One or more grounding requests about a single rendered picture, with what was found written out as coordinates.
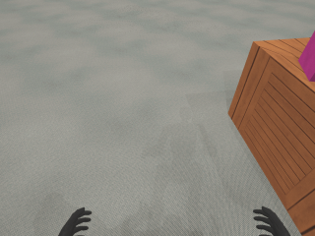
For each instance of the carton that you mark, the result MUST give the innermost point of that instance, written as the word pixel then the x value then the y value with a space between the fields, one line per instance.
pixel 307 59

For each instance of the robot right hand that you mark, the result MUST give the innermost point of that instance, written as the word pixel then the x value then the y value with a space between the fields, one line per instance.
pixel 276 227

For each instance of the robot left hand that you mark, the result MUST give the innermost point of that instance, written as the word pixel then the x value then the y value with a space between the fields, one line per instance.
pixel 69 229

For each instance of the pedestal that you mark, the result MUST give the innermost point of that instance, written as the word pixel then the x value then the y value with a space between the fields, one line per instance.
pixel 273 109

